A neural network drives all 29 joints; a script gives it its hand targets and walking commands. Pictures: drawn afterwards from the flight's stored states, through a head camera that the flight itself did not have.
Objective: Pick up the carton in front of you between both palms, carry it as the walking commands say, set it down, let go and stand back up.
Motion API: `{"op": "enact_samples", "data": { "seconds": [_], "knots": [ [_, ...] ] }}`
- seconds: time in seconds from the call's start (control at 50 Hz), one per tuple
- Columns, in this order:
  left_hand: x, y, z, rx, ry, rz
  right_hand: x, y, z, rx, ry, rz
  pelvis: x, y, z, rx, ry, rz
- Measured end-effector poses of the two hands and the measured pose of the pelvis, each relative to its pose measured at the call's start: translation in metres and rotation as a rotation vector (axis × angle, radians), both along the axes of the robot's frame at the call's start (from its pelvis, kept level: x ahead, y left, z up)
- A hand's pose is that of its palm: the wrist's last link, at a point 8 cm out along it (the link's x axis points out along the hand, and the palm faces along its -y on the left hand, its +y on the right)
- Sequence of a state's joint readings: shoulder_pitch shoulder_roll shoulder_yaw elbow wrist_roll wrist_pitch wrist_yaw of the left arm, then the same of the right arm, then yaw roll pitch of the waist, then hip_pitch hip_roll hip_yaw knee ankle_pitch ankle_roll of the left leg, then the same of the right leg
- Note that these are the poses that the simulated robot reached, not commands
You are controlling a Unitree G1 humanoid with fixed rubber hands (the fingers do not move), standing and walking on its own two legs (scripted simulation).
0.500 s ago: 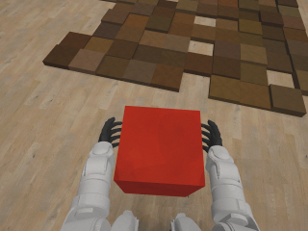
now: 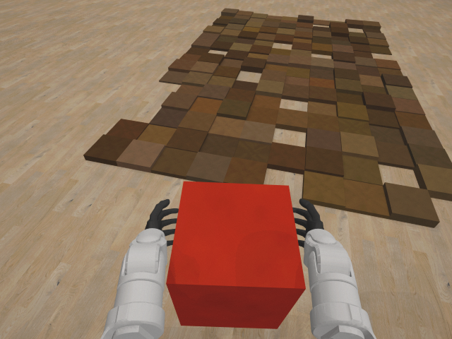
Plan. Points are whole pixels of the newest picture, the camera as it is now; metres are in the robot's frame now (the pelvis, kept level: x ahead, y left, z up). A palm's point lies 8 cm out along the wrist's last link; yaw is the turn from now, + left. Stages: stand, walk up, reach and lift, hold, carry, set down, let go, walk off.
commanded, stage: reach and lift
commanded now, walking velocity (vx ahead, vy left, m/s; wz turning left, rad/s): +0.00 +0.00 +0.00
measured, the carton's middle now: (232, 258) +0.30 +0.00 -0.05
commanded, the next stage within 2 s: hold in 0.86 s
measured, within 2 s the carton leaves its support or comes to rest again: neither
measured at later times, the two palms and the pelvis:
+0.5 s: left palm (154, 229) +0.30 +0.15 +0.04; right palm (313, 231) +0.31 -0.15 +0.04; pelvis +0.01 +0.00 +0.01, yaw +0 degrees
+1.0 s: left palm (153, 226) +0.30 +0.15 +0.06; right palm (318, 228) +0.30 -0.15 +0.06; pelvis +0.01 +0.00 +0.01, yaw +0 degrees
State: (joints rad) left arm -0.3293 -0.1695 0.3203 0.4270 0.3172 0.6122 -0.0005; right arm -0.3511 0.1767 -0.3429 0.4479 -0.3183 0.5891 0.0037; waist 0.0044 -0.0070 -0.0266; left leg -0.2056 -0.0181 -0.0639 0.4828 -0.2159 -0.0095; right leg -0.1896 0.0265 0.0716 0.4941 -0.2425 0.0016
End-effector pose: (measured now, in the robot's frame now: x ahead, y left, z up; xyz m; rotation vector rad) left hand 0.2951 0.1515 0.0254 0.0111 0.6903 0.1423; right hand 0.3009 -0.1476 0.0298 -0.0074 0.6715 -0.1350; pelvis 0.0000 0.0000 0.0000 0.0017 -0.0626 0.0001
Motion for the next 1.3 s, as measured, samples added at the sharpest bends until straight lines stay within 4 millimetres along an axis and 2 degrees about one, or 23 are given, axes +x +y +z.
{"op": "enact_samples", "data": {
  "seconds": [0.22, 0.52, 0.78, 0.9, 1.04, 1.3],
  "knots": [
    [0.002, 0.001, 0.003, -0.007, -0.014, -0.001, 0.001, 0.001, 0.003, 0.001, -0.014, -0.007, -0.007, 0.001, 0.000, 0.000, -0.017, -0.002],
    [0.010, 0.001, 0.011, 0.016, -0.010, -0.021, 0.007, 0.002, 0.011, -0.022, -0.010, 0.007, 0.008, 0.005, 0.006, 0.000, -0.022, -0.007],
    [0.009, 0.000, 0.015, 0.026, -0.006, -0.027, 0.007, 0.001, 0.015, -0.030, -0.007, 0.016, 0.015, 0.003, 0.008, 0.001, -0.034, -0.006],
    [0.006, 0.000, 0.019, 0.025, -0.013, -0.025, 0.005, 0.000, 0.019, -0.027, -0.013, 0.017, 0.014, 0.002, 0.008, 0.001, -0.042, -0.005],
    [0.001, -0.002, 0.033, 0.028, -0.039, -0.034, -0.003, -0.002, 0.033, -0.030, -0.040, 0.012, 0.013, 0.002, 0.009, -0.001, -0.062, -0.004],
    [-0.005, -0.001, 0.031, 0.015, -0.020, -0.027, -0.010, -0.001, 0.031, -0.018, -0.020, 0.000, 0.000, 0.004, 0.007, 0.000, -0.081, -0.009]
  ]
}}
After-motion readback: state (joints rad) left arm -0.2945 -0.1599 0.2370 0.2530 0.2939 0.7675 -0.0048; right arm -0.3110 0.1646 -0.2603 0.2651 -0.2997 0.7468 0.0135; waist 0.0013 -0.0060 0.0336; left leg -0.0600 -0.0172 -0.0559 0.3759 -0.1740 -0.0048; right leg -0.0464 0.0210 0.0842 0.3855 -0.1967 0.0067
